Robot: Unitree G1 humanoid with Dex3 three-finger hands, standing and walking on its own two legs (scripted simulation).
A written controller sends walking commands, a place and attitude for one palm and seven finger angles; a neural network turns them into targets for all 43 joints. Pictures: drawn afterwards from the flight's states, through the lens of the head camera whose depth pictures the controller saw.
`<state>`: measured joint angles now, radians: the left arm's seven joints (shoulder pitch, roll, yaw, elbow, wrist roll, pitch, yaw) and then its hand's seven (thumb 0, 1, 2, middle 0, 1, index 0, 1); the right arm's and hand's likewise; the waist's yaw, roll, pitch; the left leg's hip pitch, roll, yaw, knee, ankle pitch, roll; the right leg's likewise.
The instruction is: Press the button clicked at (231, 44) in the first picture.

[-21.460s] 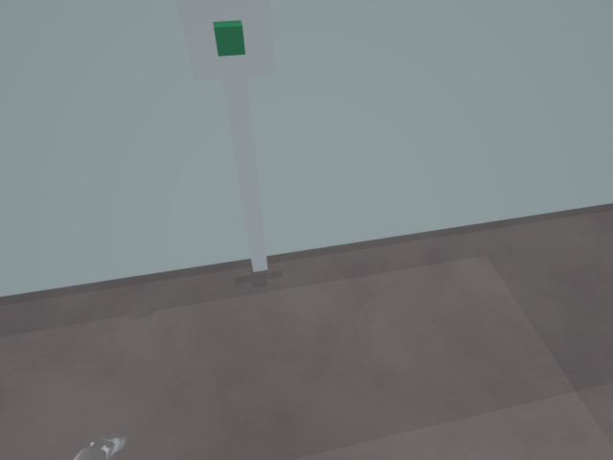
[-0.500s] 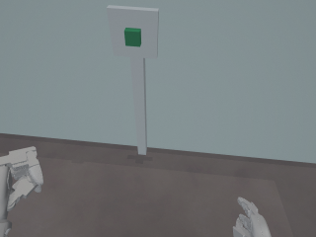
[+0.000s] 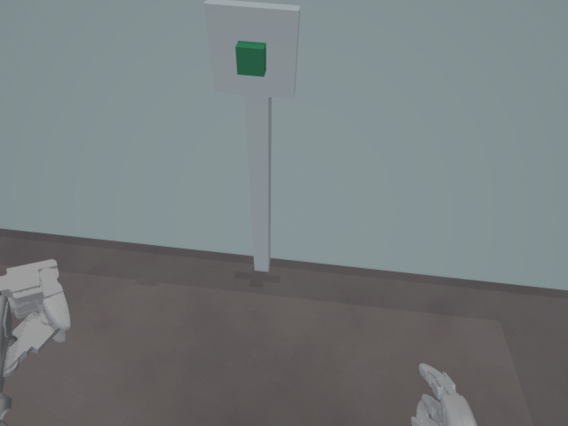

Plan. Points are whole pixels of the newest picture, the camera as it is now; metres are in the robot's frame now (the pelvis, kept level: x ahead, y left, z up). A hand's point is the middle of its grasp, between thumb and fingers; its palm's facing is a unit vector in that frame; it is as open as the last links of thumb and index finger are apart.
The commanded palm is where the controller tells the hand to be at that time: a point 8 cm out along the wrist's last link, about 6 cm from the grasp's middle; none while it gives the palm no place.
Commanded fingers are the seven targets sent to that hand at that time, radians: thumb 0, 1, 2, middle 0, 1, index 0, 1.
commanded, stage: let the arm hang, fingers relaxed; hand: left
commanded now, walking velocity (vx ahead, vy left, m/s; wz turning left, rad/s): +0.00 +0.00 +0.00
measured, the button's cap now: (251, 58) +0.78 +0.13 +0.14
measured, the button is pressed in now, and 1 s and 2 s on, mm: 0 0 0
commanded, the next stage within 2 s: stand and wait in 1.12 s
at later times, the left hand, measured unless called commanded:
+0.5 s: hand out of the picture +0.01 +0.18 -0.18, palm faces +0.01 -0.98 -0.22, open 4.6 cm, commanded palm none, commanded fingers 0.00 0.90 0.90 -0.38 -0.50 -0.38 -0.50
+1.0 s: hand out of the picture +0.08 +0.20 -0.16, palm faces +0.01 -0.95 -0.31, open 7.3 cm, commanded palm none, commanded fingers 0.00 0.90 0.90 -0.20 -0.30 -0.20 -0.30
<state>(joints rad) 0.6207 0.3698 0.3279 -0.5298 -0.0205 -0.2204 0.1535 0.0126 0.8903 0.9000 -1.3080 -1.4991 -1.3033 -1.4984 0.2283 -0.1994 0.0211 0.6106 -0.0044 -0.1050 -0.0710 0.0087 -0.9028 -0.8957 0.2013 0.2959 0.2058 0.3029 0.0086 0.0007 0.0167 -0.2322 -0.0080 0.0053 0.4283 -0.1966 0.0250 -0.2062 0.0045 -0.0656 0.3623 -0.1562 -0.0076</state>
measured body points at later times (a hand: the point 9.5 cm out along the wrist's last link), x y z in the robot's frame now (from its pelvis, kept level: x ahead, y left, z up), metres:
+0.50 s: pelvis -0.01 -0.02 -0.01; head +0.01 +0.00 +0.44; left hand +0.01 +0.23 -0.16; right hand +0.02 -0.30 -0.14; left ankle +0.02 +0.10 -0.74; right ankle +0.02 -0.11 -0.74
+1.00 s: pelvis +0.01 -0.03 +0.00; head +0.02 -0.04 +0.45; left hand +0.08 +0.25 -0.13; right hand +0.03 -0.29 -0.15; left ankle +0.02 +0.10 -0.74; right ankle +0.02 -0.11 -0.74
